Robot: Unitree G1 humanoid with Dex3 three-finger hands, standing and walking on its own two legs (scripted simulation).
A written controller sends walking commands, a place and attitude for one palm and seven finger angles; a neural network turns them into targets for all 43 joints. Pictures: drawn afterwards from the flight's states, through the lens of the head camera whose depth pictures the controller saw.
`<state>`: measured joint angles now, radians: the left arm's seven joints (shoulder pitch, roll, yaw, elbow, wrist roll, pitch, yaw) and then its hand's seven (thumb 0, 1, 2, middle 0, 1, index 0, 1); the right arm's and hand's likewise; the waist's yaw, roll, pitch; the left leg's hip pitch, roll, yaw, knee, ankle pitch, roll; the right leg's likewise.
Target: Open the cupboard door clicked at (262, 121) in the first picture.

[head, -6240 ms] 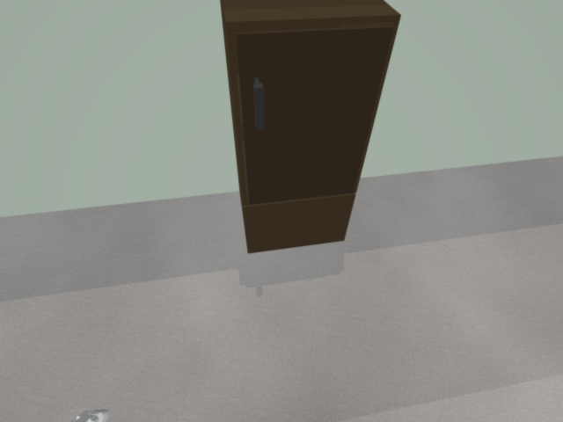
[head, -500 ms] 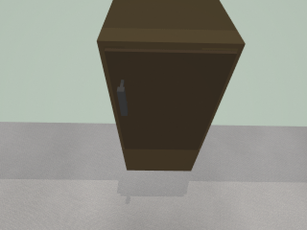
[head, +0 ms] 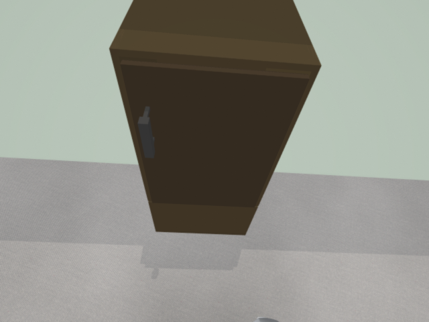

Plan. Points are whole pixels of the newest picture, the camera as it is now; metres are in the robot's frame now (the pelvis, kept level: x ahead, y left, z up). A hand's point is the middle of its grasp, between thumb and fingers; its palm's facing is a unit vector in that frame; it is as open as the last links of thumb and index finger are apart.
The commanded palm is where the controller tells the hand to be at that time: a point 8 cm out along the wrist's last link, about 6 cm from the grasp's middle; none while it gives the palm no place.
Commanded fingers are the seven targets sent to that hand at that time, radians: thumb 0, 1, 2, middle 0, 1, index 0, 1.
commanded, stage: come to a stop and stand still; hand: left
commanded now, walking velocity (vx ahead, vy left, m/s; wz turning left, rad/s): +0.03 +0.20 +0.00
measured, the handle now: (148, 132) +0.53 +0.20 -0.01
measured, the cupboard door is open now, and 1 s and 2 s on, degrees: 0 0 0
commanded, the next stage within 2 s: look again from close up in 1.70 s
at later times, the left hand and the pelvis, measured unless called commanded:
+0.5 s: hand out of the picture +0.02 +0.17 -0.20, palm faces +0.06 -0.97 -0.23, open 7.3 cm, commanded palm none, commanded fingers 0.00 0.90 0.90 -0.20 -0.30 -0.20 -0.30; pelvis +0.01 -0.03 -0.02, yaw +1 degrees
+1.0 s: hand out of the picture +0.04 +0.14 -0.17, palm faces +0.01 -0.98 -0.22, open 7.3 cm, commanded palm none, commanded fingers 0.00 0.90 0.90 -0.20 -0.30 -0.20 -0.30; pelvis +0.01 -0.04 +0.00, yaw +0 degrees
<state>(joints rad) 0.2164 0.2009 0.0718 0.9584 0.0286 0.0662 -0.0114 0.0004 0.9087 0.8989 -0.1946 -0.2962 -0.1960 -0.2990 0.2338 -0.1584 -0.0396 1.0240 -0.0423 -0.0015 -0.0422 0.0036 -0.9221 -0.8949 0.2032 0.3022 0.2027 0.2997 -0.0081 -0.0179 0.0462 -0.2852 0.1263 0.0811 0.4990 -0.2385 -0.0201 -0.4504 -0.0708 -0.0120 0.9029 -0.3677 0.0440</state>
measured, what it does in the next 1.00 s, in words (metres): steps on the spot: right foot, then left foot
